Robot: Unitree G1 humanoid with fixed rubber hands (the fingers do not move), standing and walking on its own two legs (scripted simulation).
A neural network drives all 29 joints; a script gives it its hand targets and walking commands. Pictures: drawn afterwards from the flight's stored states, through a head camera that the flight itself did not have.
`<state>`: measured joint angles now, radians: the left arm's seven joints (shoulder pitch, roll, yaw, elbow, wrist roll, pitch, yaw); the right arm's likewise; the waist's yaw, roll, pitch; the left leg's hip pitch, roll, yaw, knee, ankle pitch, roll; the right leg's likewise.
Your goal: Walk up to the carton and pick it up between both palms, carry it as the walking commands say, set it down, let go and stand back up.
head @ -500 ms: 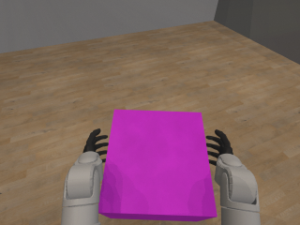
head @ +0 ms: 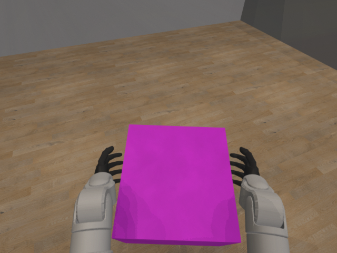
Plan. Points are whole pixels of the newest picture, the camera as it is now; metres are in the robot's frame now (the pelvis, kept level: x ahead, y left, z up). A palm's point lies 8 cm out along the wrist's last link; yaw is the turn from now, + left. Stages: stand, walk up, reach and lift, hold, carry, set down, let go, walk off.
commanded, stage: carry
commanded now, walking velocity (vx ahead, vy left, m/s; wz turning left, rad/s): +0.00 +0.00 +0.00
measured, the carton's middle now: (174, 186) +0.31 +0.00 -0.03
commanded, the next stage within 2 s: hold in 0.20 s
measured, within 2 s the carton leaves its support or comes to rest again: neither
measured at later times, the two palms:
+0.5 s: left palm (107, 195) +0.24 +0.15 +0.04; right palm (257, 196) +0.25 -0.18 +0.04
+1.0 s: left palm (108, 180) +0.27 +0.15 +0.06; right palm (259, 182) +0.27 -0.18 +0.06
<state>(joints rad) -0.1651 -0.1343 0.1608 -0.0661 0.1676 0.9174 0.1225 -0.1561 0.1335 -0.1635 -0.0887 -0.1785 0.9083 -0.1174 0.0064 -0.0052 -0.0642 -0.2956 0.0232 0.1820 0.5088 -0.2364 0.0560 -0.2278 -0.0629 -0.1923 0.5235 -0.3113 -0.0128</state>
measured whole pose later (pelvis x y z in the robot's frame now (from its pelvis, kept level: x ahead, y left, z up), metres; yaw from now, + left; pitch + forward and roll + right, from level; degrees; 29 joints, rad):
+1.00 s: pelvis -0.02 -0.01 +0.01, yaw +1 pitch -6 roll +0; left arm -0.29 -0.14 0.30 0.32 0.31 0.71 0.01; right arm -0.32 0.11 -0.32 0.39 -0.29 0.66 0.03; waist -0.02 -0.03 -0.05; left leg -0.11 -0.05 0.00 0.33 -0.12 0.04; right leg -0.05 0.04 0.08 0.37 -0.21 -0.02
